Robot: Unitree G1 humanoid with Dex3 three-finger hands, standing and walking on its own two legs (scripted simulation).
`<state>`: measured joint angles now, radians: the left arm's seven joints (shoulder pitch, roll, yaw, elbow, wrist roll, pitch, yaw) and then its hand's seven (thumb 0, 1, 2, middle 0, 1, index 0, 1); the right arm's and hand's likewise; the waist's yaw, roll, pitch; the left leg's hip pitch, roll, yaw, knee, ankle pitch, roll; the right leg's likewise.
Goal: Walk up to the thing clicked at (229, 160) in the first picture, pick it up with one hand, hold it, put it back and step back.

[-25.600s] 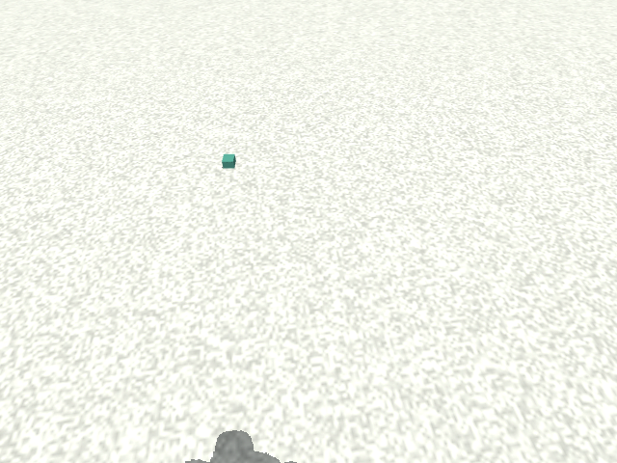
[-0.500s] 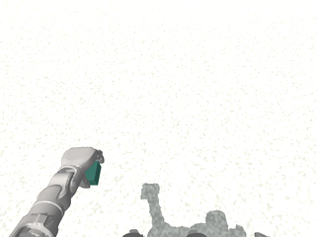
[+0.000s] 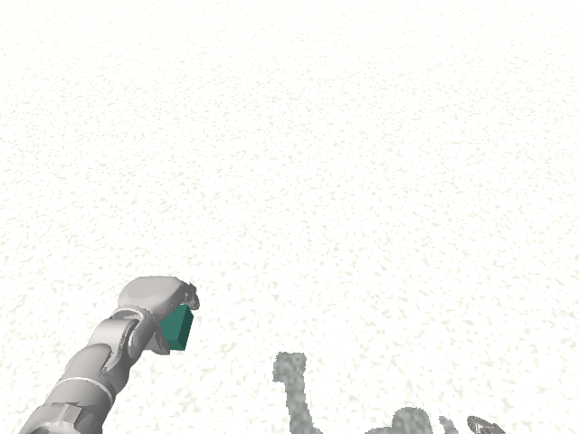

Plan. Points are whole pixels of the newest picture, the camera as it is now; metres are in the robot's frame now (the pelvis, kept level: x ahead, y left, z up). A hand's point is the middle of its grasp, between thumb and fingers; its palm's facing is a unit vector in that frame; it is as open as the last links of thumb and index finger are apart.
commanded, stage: hold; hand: left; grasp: from above
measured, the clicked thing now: (166, 326) +0.32 +0.23 -0.09
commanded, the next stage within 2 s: crouch in 1.54 s
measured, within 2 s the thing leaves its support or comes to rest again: neither
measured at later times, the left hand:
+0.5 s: hand (162, 326) +0.30 +0.21 -0.03, palm faces -0.47 +0.00 -0.88, open 8.7 cm
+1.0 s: hand (161, 332) +0.28 +0.20 -0.01, palm faces -0.46 -0.01 -0.89, open 8.7 cm
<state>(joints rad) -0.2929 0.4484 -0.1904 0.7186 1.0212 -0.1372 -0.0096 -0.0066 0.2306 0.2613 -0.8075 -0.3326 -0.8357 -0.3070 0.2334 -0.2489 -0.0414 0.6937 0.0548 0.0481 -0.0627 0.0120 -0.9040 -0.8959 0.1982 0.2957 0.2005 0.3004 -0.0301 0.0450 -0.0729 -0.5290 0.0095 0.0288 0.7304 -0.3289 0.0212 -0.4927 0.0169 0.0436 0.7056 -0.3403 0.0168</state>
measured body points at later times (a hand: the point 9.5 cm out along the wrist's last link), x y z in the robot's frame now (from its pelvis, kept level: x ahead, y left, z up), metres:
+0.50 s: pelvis +0.00 -0.01 +0.01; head +0.02 -0.03 +0.46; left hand +0.32 +0.21 +0.02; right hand +0.13 -0.27 -0.11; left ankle +0.02 +0.10 -0.71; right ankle +0.01 -0.13 -0.71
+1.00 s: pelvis -0.01 -0.01 +0.02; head +0.00 -0.04 +0.47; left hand +0.30 +0.20 +0.04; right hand +0.14 -0.27 -0.10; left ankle +0.02 +0.10 -0.71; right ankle +0.01 -0.13 -0.71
